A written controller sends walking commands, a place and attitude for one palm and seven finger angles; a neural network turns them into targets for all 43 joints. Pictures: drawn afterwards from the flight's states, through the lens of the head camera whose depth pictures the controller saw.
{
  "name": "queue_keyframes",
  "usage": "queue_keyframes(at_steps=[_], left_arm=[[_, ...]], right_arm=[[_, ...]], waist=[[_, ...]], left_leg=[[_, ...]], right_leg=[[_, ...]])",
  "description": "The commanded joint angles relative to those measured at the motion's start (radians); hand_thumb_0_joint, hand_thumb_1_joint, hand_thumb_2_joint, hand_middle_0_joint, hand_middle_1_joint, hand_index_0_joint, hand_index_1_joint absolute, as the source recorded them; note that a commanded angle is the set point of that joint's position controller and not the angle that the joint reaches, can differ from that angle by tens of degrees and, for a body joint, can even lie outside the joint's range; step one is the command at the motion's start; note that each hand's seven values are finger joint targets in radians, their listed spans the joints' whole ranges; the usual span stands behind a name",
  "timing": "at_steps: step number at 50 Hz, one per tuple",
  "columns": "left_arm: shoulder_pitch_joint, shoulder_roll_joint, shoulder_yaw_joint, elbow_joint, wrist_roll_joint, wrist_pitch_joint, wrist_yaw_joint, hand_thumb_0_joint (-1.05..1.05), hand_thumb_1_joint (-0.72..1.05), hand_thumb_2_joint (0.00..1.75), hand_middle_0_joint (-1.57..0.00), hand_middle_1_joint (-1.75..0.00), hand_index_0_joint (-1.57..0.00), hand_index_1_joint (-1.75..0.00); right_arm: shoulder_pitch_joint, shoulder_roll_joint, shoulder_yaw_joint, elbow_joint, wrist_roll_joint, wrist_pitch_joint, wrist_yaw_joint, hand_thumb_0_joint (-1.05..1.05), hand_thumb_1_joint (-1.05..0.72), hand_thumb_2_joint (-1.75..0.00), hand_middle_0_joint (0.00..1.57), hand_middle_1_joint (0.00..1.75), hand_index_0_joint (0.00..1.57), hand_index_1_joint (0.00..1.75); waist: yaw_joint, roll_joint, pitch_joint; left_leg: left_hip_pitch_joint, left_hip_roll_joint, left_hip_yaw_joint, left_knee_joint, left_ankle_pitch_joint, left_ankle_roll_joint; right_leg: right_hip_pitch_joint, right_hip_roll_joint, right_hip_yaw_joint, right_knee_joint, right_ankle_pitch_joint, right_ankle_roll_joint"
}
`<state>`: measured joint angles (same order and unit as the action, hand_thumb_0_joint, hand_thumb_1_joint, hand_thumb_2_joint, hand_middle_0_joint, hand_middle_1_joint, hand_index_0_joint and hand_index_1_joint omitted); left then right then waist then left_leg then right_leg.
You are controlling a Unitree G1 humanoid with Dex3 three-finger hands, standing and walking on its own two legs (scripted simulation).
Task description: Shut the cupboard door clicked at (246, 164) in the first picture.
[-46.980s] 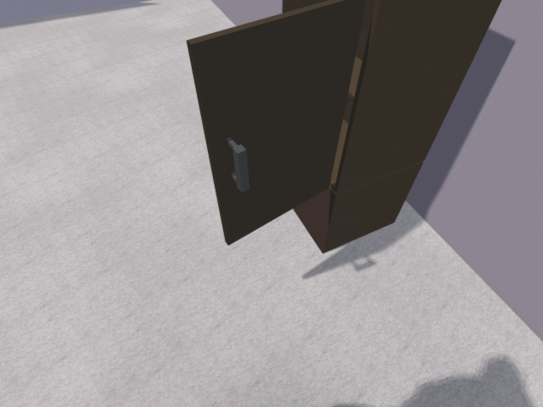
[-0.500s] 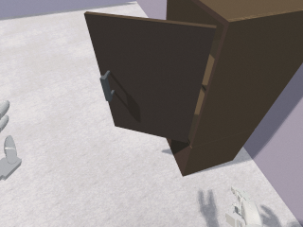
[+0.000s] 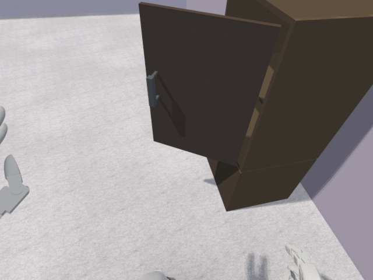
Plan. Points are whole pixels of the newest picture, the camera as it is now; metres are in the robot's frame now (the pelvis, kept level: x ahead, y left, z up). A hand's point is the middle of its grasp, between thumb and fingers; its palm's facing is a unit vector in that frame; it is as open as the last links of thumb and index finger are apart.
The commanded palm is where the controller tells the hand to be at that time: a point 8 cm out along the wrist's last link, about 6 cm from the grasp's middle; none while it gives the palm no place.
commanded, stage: step back with the hand held close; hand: left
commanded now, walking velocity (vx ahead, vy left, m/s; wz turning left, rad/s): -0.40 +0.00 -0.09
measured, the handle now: (154, 89) +0.73 +0.18 -0.01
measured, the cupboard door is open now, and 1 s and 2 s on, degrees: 57 57 57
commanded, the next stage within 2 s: stop stepping back and stand still in 0.30 s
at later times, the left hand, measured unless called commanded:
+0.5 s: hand out of the picture +0.08 +0.31 +0.19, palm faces +0.51 -0.76 -0.40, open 7.4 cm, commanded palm +0.01 +0.32 +0.19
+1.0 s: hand out of the picture +0.02 +0.31 +0.16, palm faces +0.42 -0.82 -0.39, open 7.4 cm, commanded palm -0.06 +0.34 +0.19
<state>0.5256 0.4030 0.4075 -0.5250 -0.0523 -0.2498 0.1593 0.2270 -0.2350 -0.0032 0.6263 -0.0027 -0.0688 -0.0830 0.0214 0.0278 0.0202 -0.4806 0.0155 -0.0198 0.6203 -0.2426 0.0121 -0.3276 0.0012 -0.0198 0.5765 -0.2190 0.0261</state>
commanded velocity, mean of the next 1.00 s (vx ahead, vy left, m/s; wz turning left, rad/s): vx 0.00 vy -0.03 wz -0.06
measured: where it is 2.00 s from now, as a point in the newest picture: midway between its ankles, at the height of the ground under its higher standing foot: outside the picture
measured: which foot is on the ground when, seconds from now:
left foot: down 0.00-0.22, up 0.24-0.36, down 0.38-0.64, up 0.66-0.84, down 0.86-1.00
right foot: down 0.00-0.06, up 0.08-0.18, down 0.20-0.38, up 0.40-0.60, down 0.62-0.88, up 0.90-1.00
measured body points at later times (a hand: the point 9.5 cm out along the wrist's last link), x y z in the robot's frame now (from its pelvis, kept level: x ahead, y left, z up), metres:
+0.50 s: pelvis -0.13 +0.02 +0.00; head -0.13 +0.04 +0.45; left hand +0.05 +0.35 +0.21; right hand +0.07 -0.20 -0.06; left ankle -0.01 +0.11 -0.72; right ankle -0.12 -0.11 -0.70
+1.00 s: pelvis -0.22 +0.05 +0.01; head -0.23 +0.06 +0.46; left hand -0.01 +0.35 +0.18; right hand -0.13 -0.21 -0.08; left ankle -0.17 +0.15 -0.72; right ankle -0.22 -0.06 -0.70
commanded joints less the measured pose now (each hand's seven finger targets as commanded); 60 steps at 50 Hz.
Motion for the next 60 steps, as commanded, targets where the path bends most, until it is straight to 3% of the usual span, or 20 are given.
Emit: queue_keyframes(at_steps=[1,3,7,10,12,15,17,19,22,28,30,32,34,41,44,48,53,55,57,60], left_arm=[[-0.131,0.240,0.160,-0.129,-0.004,-0.065,0.027,0.00,0.90,0.90,-0.20,-0.30,-0.20,-0.30],[-0.105,0.208,0.179,-0.098,0.012,-0.080,0.017,0.00,0.90,0.90,-0.20,-0.30,-0.20,-0.30],[-0.013,0.237,0.210,-0.177,-0.010,-0.093,-0.009,0.00,0.90,0.90,-0.20,-0.30,-0.20,-0.30],[0.082,0.284,0.236,-0.267,-0.034,-0.095,-0.001,0.00,0.90,0.90,-0.20,-0.30,-0.20,-0.30],[0.051,0.259,0.185,-0.259,-0.023,-0.101,0.019,0.00,0.90,0.90,-0.20,-0.30,-0.20,-0.30],[-0.053,0.280,0.185,-0.279,-0.007,-0.068,0.021,0.00,0.90,0.90,-0.20,-0.30,-0.20,-0.30],[-0.127,0.254,0.161,-0.218,-0.008,-0.051,0.018,0.00,0.90,0.90,-0.20,-0.30,-0.20,-0.30],[-0.175,0.218,0.142,-0.152,-0.005,-0.051,0.015,0.00,0.90,0.90,-0.20,-0.30,-0.20,-0.30],[-0.092,0.175,0.157,-0.002,0.001,-0.050,0.000,0.00,0.90,0.90,-0.20,-0.30,-0.20,-0.30],[-0.061,0.165,0.100,-0.261,-0.015,-0.004,-0.009,0.00,0.90,0.90,-0.20,-0.30,-0.20,-0.30],[-0.038,0.207,0.127,-0.336,-0.018,0.013,-0.001,0.00,0.90,0.90,-0.20,-0.30,-0.20,-0.30],[-0.055,0.294,0.188,-0.386,-0.026,0.005,0.017,0.00,0.90,0.90,-0.20,-0.30,-0.20,-0.30],[-0.031,0.259,0.187,-0.276,-0.026,0.009,0.034,0.00,0.90,0.90,-0.20,-0.30,-0.20,-0.30],[-0.152,0.159,0.080,0.010,0.012,0.014,0.045,0.00,0.90,0.90,-0.20,-0.30,-0.20,-0.30],[-0.212,0.159,0.065,-0.065,0.017,-0.004,0.041,0.00,0.90,0.90,-0.20,-0.30,-0.20,-0.30],[-0.119,0.184,0.092,-0.184,0.017,-0.003,0.020,0.00,0.90,0.90,-0.20,-0.30,-0.20,-0.30],[0.014,0.229,0.158,-0.275,0.024,-0.002,0.033,0.00,0.90,0.90,-0.20,-0.30,-0.20,-0.30],[0.036,0.242,0.193,-0.216,0.027,0.003,0.043,0.00,0.90,0.90,-0.20,-0.30,-0.20,-0.30],[0.030,0.246,0.203,-0.162,0.012,0.011,0.049,0.00,0.90,0.90,-0.20,-0.30,-0.20,-0.30],[0.021,0.210,0.187,-0.088,0.005,-0.006,0.054,0.00,0.90,0.90,-0.20,-0.30,-0.20,-0.30]], right_arm=[[-0.120,-0.129,-0.048,-0.171,0.008,-0.071,-0.033,0.00,-0.90,-0.90,0.20,0.30,0.20,0.30],[-0.134,-0.141,-0.052,-0.181,0.011,-0.078,-0.032,0.00,-0.90,-0.90,0.20,0.30,0.20,0.30],[-0.149,-0.109,-0.065,-0.199,0.010,-0.085,0.000,0.00,-0.90,-0.90,0.20,0.30,0.20,0.30],[-0.145,-0.074,-0.057,-0.189,0.007,-0.087,0.021,0.00,-0.90,-0.90,0.20,0.30,0.20,0.30],[-0.098,-0.056,-0.048,-0.148,0.004,-0.075,0.026,0.00,-0.90,-0.90,0.20,0.30,0.20,0.30],[-0.117,-0.057,-0.048,-0.156,0.002,-0.058,0.004,0.00,-0.90,-0.90,0.20,0.30,0.20,0.30],[-0.117,-0.078,-0.041,-0.131,-0.003,-0.056,-0.024,0.00,-0.90,-0.90,0.20,0.30,0.20,0.30],[-0.109,-0.106,-0.052,-0.122,-0.001,-0.069,-0.032,0.00,-0.90,-0.90,0.20,0.30,0.20,0.30],[-0.092,-0.115,-0.066,-0.136,-0.003,-0.098,-0.013,0.00,-0.90,-0.90,0.20,0.30,0.20,0.30],[-0.110,-0.104,-0.049,-0.208,0.015,-0.092,0.026,0.00,-0.90,-0.90,0.20,0.30,0.20,0.30],[-0.098,-0.085,-0.043,-0.210,0.007,-0.080,0.030,0.00,-0.90,-0.90,0.20,0.30,0.20,0.30],[-0.089,-0.078,-0.038,-0.176,-0.009,-0.062,0.026,0.00,-0.90,-0.90,0.20,0.30,0.20,0.30],[-0.071,-0.069,-0.036,-0.141,0.005,-0.051,0.020,0.00,-0.90,-0.90,0.20,0.30,0.20,0.30],[-0.055,-0.103,-0.033,-0.105,0.009,-0.066,-0.031,0.00,-0.90,-0.90,0.20,0.30,0.20,0.30],[-0.045,-0.147,-0.041,-0.134,0.012,-0.085,-0.032,0.00,-0.90,-0.90,0.20,0.30,0.20,0.30],[-0.075,-0.111,-0.038,-0.122,-0.005,-0.109,-0.005,0.00,-0.90,-0.90,0.20,0.30,0.20,0.30],[-0.088,-0.098,-0.028,-0.138,-0.009,-0.092,0.012,0.00,-0.90,-0.90,0.20,0.30,0.20,0.30],[-0.075,-0.087,-0.033,-0.141,-0.010,-0.067,0.011,0.00,-0.90,-0.90,0.20,0.30,0.20,0.30],[-0.060,-0.070,-0.034,-0.137,-0.011,-0.044,0.011,0.00,-0.90,-0.90,0.20,0.30,0.20,0.30],[-0.040,-0.075,-0.040,-0.119,-0.003,-0.045,0.021,0.00,-0.90,-0.90,0.20,0.30,0.20,0.30]], waist=[[-0.032,0.106,-0.019],[-0.012,0.238,-0.058],[0.003,0.174,-0.158],[-0.014,0.040,-0.184],[-0.032,-0.106,-0.195],[-0.040,-0.181,-0.174],[-0.049,-0.033,-0.079],[-0.034,0.171,-0.100],[-0.018,0.223,-0.132],[-0.017,0.162,-0.150],[-0.025,0.096,-0.163],[-0.025,-0.119,-0.122],[-0.023,-0.115,-0.126],[-0.050,-0.032,0.051],[-0.054,0.217,0.047],[-0.041,0.102,-0.035],[-0.030,0.227,-0.052],[-0.031,0.106,-0.049],[-0.031,-0.138,-0.032],[-0.038,-0.121,-0.054]], left_leg=[[-0.042,0.119,-0.167,-0.331,-0.386,0.042],[-0.354,0.245,-0.290,-0.502,-0.631,0.112],[-0.165,0.196,-0.145,-0.341,-0.381,0.075],[0.096,0.068,0.015,-0.066,-0.175,-0.018],[0.199,0.006,0.072,0.192,-0.080,-0.057],[0.174,0.023,0.024,0.133,-0.064,-0.041],[0.258,0.051,0.007,-0.133,0.196,-0.024],[0.155,0.253,-0.121,-0.294,0.336,0.046],[-0.079,0.359,-0.231,-0.462,-0.379,0.129],[0.012,0.201,-0.041,-0.421,-0.491,-0.003],[0.091,0.070,0.076,-0.214,-0.382,-0.065],[0.106,0.025,0.074,0.236,-0.104,-0.051],[-0.071,0.015,0.030,0.365,-0.073,-0.043],[0.256,0.026,0.091,-0.103,-0.149,0.016],[0.308,0.335,-0.462,-0.420,-0.418,0.172],[0.152,0.306,-0.329,-0.450,-0.423,0.161],[-0.051,0.189,-0.058,-0.379,-0.460,0.059],[-0.112,0.127,0.003,-0.203,-0.430,0.030],[-0.153,0.018,0.081,0.183,-0.244,-0.009],[-0.178,0.038,0.008,0.347,-0.185,-0.023]], right_leg=[[-0.017,0.029,0.044,-0.080,-0.290,-0.009],[0.299,0.111,0.007,0.236,-0.155,0.002],[0.227,0.078,0.019,0.114,-0.169,-0.036],[-0.034,-0.099,0.262,-0.187,-0.160,-0.127],[-0.132,-0.288,0.416,-0.271,0.207,-0.170],[-0.072,-0.241,0.338,-0.160,0.436,-0.142],[-0.149,-0.090,0.200,-0.059,0.323,-0.054],[-0.031,0.057,0.095,0.133,-0.029,-0.003],[0.132,0.070,0.080,0.353,-0.222,0.001],[0.190,0.096,-0.079,0.037,-0.267,-0.045],[0.139,0.026,0.027,-0.188,-0.347,-0.117],[-0.059,-0.283,0.427,-0.425,-0.428,-0.260],[0.078,-0.307,0.436,-0.393,-0.328,-0.276],[-0.145,-0.153,0.157,-0.220,-0.432,-0.144],[-0.259,0.032,-0.016,0.219,-0.276,-0.034],[-0.085,-0.008,0.020,0.300,-0.208,-0.033],[0.250,0.034,-0.090,-0.004,-0.154,-0.045],[0.296,-0.023,0.023,-0.126,-0.232,-0.087],[0.196,-0.286,0.467,-0.369,-0.432,-0.225],[0.237,-0.334,0.435,-0.328,-0.113,-0.253]])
